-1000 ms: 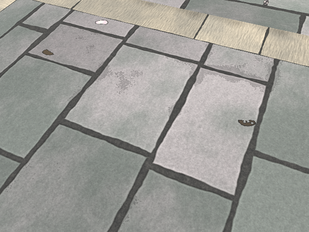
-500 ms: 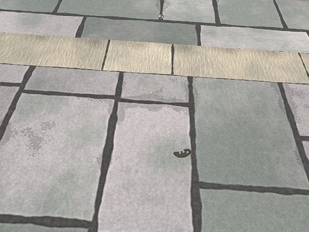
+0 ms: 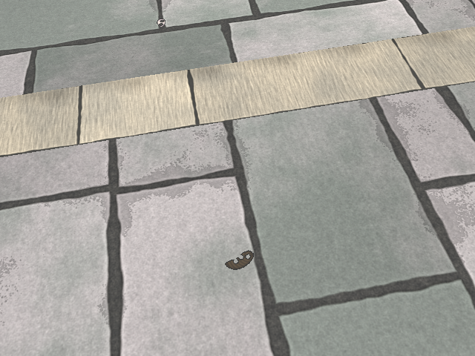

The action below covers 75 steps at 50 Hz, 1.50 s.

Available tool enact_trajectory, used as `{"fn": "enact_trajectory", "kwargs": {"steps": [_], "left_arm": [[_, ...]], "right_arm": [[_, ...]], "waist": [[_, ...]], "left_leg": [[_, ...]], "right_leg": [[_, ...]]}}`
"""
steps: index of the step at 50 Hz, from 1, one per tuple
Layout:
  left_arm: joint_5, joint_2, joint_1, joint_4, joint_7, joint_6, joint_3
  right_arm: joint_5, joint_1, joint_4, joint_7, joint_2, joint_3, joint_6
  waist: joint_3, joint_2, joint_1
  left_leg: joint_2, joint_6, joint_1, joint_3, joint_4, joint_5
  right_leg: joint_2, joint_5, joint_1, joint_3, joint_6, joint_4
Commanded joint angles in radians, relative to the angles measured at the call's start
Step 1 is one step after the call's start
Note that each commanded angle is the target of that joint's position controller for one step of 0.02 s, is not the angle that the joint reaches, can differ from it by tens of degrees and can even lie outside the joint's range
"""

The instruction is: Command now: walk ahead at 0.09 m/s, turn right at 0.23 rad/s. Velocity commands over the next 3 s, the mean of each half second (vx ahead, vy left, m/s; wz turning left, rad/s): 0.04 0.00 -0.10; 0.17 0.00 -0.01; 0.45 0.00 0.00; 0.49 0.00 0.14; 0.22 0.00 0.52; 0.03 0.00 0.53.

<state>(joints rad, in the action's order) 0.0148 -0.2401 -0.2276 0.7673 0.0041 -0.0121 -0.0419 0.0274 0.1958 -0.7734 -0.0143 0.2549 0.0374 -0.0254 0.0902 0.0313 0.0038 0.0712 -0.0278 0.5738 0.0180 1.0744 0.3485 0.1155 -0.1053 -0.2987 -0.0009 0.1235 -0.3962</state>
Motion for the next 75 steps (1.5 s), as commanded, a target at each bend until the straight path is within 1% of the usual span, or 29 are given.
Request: {"fn": "enact_trajectory", "kwargs": {"steps": [1,9,12,13,14,15,16,18,20,24,33,36,39,40,42,46,49,50,51,52,53,55,58,63,69,71,73,74,75], "left_arm": [[0.003,-0.124,-0.020,-0.045,-0.005,-0.012,-0.028],[0.018,-0.110,-0.053,0.008,-0.015,0.005,-0.015],[0.004,-0.102,-0.033,0.028,-0.027,0.012,-0.005],[0.000,-0.075,-0.052,0.033,-0.029,0.006,0.005],[-0.003,-0.036,-0.085,0.032,-0.026,0.000,0.016],[-0.014,-0.033,-0.097,0.052,-0.025,0.005,0.012],[0.000,-0.058,-0.086,0.077,-0.027,0.008,0.012],[-0.003,-0.090,-0.059,0.104,-0.025,0.005,0.001],[-0.002,-0.087,-0.054,0.126,-0.022,0.004,0.000],[-0.006,-0.059,-0.052,0.186,-0.031,0.003,0.008],[-0.008,-0.049,-0.049,0.286,-0.041,0.009,0.016],[-0.002,-0.065,-0.053,0.297,-0.039,0.016,0.010],[0.016,-0.020,0.012,0.260,-0.018,0.005,0.018],[0.024,-0.018,0.034,0.246,-0.012,-0.004,0.019],[0.022,-0.043,0.049,0.227,-0.002,-0.024,0.009],[0.006,-0.033,0.069,0.202,0.014,-0.050,0.001],[-0.001,-0.020,-0.105,0.257,0.010,-0.056,-0.009],[0.003,-0.062,-0.224,0.291,-0.001,-0.062,-0.026],[0.016,-0.170,-0.359,0.308,-0.014,-0.068,-0.052],[0.010,-0.191,-0.416,0.342,-0.012,-0.057,-0.056],[0.011,-0.142,-0.290,0.305,-0.011,-0.052,-0.041],[0.005,-0.089,-0.154,0.255,-0.005,-0.067,-0.025],[0.001,-0.048,-0.193,0.278,-0.013,-0.089,-0.007],[0.000,-0.040,-0.275,0.312,-0.017,-0.093,0.006],[0.003,-0.056,-0.304,0.333,-0.025,-0.096,0.007],[0.005,-0.072,-0.275,0.332,-0.029,-0.097,0.003],[0.008,-0.093,-0.248,0.329,-0.030,-0.089,-0.004],[0.003,-0.087,-0.242,0.320,-0.027,-0.087,-0.002],[-0.015,-0.006,-0.302,0.291,-0.017,-0.085,0.014]], "right_arm": [[0.001,0.116,0.004,-0.003,0.075,0.023,-0.017],[-0.016,0.050,-0.016,-0.019,0.054,0.015,-0.018],[-0.018,0.115,-0.051,-0.031,0.030,0.005,-0.002],[-0.008,0.126,-0.059,-0.036,0.051,0.005,0.012],[0.008,0.134,-0.054,-0.039,0.105,0.008,0.025],[-0.009,0.030,-0.055,-0.028,0.114,0.007,0.029],[-0.013,-0.004,-0.047,-0.018,0.059,-0.007,0.036],[-0.017,0.026,-0.072,-0.014,0.064,-0.006,0.041],[-0.023,0.068,-0.106,-0.022,0.071,-0.004,0.042],[-0.019,0.081,-0.146,-0.022,0.055,-0.008,0.038],[-0.017,0.091,-0.229,-0.025,0.034,-0.019,0.038],[-0.010,0.127,-0.252,-0.020,0.071,-0.003,0.029],[-0.013,0.213,-0.279,-0.017,0.106,0.017,0.025],[-0.011,0.218,-0.285,-0.018,0.102,0.021,0.031],[-0.001,0.217,-0.286,-0.012,0.103,0.028,0.049],[-0.007,0.207,-0.291,-0.004,0.097,0.034,0.073],[-0.014,0.168,-0.283,0.001,0.093,0.036,0.078],[-0.008,0.155,-0.272,0.003,0.064,0.027,0.086],[-0.017,0.126,-0.224,0.015,-0.023,0.001,0.095],[0.003,0.089,-0.195,0.019,0.039,0.020,0.093],[0.014,0.052,-0.188,0.025,0.062,0.028,0.090],[0.002,0.071,-0.207,0.043,0.013,0.018,0.097],[0.012,0.068,-0.211,0.052,0.018,0.024,0.081],[0.004,-0.134,-0.130,0.052,0.000,0.015,0.065],[-0.009,-0.273,-0.061,0.045,-0.002,0.002,0.069],[-0.009,-0.203,-0.072,0.034,0.022,0.013,0.076],[-0.008,0.043,-0.151,0.018,0.062,0.038,0.089],[0.008,0.202,-0.197,0.008,0.100,0.055,0.097],[0.031,0.323,-0.209,0.001,0.200,0.079,0.100]], "waist": [[-0.177,-0.101,-0.022],[-0.108,-0.132,0.019],[-0.100,-0.097,-0.025],[-0.114,-0.057,-0.018],[-0.141,0.048,0.010],[-0.071,0.135,0.066],[-0.080,0.093,0.055],[-0.074,0.070,0.024],[-0.066,0.049,0.013],[-0.055,-0.014,0.002],[-0.049,-0.028,0.001],[-0.033,0.010,-0.011],[0.078,0.116,-0.048],[0.105,0.111,-0.049],[0.096,0.069,-0.038],[0.059,0.076,-0.024],[0.026,0.040,0.060],[-0.018,-0.034,0.110],[-0.079,-0.294,0.156],[-0.057,-0.303,0.146],[0.025,-0.146,0.078],[0.040,-0.075,0.011],[0.004,-0.092,-0.008],[0.036,-0.097,0.016],[0.052,-0.114,0.031],[0.008,-0.115,-0.013],[-0.123,-0.108,-0.115],[-0.207,-0.079,-0.176],[-0.338,0.079,-0.163]], "left_leg": [[-0.004,0.003,-0.105,0.001,-0.064,-0.052],[-0.057,0.028,-0.240,-0.011,-0.380,0.039],[-0.069,0.054,-0.413,-0.018,-0.691,-0.103],[-0.003,0.064,-0.501,0.059,-0.764,-0.184],[0.145,0.097,-0.547,0.210,-0.810,-0.273],[0.186,0.152,-0.385,0.238,-0.791,-0.398],[0.153,0.142,-0.348,0.198,-0.788,-0.365],[0.064,0.090,-0.354,0.130,-0.786,-0.232],[0.039,0.083,-0.386,0.108,-0.775,-0.228],[0.039,0.093,-0.417,0.103,-0.765,-0.234],[0.028,0.096,-0.422,0.097,-0.772,-0.231],[0.010,0.134,-0.405,0.129,-0.792,0.181],[0.176,0.248,-0.416,0.370,-0.943,0.477],[0.234,0.279,-0.406,0.424,-0.979,0.449],[0.253,0.295,-0.454,0.423,-0.986,0.331],[0.161,0.244,-0.449,0.251,-0.933,0.124],[0.085,0.202,-0.225,0.135,-0.785,0.059],[0.037,0.173,-0.120,0.073,-0.629,0.007],[-0.093,0.113,0.050,-0.074,-0.277,0.085],[-0.126,0.120,0.151,-0.053,-0.055,0.214],[-0.048,0.137,0.183,0.007,0.039,0.133],[0.008,0.128,0.118,0.018,0.012,-0.040],[0.013,0.091,0.085,-0.027,-0.026,-0.129],[-0.003,0.053,0.148,-0.088,-0.188,-0.220],[-0.054,0.104,-0.001,-0.137,-0.468,-0.303],[-0.092,0.145,-0.106,-0.146,-0.499,-0.253],[-0.142,0.183,-0.357,-0.151,-0.559,-0.222],[-0.064,0.215,-0.590,-0.070,-0.589,-0.201],[0.221,0.294,-0.836,0.309,-0.623,-0.039]], "right_leg": [[-0.280,0.351,0.076,-0.205,0.104,0.135],[-0.285,0.046,0.076,-0.272,0.100,0.133],[-0.267,0.067,0.039,-0.279,0.056,0.066],[-0.247,0.048,-0.003,-0.276,0.011,0.047],[-0.189,-0.031,-0.027,-0.211,-0.031,-0.036],[-0.089,-0.132,0.031,-0.115,-0.049,0.013],[-0.110,-0.091,0.123,-0.127,-0.056,0.035],[-0.132,0.015,0.164,-0.154,-0.053,0.055],[-0.154,0.058,0.151,-0.169,-0.048,0.060],[-0.154,0.043,0.132,-0.169,-0.056,0.083],[-0.166,0.051,0.154,-0.169,-0.059,0.092],[-0.103,-0.304,0.073,-0.125,-0.032,0.018],[-0.056,-0.346,-0.145,-0.007,-0.034,-0.208],[-0.095,-0.291,-0.182,0.012,-0.040,-0.288],[-0.135,-0.314,-0.254,-0.004,-0.046,-0.375],[-0.127,-0.261,-0.140,0.049,-0.059,-0.248],[-0.063,-0.157,0.237,0.104,-0.055,-0.060],[-0.119,-0.214,0.408,0.008,-0.041,-0.007],[-0.386,-0.524,0.531,-0.409,0.037,0.194],[-0.504,-0.626,0.470,-0.667,0.117,0.287],[-0.481,-0.620,0.373,-0.579,0.113,0.266],[-0.392,-0.396,0.268,-0.391,0.070,0.284],[-0.326,-0.051,0.287,-0.223,0.052,0.280],[-0.292,0.258,0.296,-0.104,0.065,0.271],[-0.310,0.465,0.332,-0.050,0.057,0.256],[-0.320,0.717,0.382,-0.026,0.041,0.150],[-0.300,0.861,0.388,0.003,0.016,-0.145],[-0.266,0.663,0.242,0.020,0.003,-0.376],[-0.156,0.137,-0.018,0.073,-0.022,-0.739]]}}
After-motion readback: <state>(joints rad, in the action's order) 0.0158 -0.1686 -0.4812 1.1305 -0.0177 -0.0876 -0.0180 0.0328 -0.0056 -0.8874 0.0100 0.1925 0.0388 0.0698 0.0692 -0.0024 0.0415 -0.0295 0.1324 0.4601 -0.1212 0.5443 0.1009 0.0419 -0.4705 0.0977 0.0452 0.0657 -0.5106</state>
